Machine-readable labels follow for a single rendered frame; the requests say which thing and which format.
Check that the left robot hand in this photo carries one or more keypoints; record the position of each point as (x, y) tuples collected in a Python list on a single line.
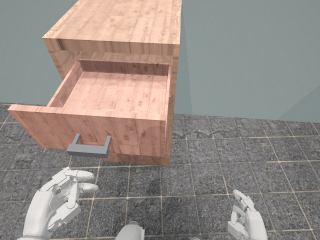
[(40, 220)]

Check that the left robot thigh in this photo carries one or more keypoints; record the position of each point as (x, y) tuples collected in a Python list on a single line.
[(131, 232)]

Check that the right robot hand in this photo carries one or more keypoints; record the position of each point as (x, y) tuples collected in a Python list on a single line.
[(250, 225)]

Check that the drawer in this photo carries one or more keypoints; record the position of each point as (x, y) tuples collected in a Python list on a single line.
[(127, 100)]

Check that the cabinet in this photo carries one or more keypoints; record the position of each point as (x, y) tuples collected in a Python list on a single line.
[(121, 30)]

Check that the handle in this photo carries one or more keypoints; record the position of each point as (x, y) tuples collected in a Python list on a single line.
[(94, 151)]

